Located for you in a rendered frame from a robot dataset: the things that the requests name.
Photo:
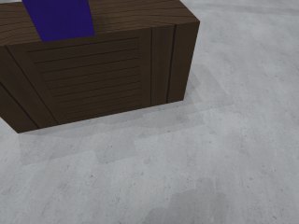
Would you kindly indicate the carton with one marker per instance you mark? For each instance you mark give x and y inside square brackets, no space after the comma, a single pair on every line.
[60,19]

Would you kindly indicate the pedestal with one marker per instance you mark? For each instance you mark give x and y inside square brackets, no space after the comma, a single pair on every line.
[140,56]

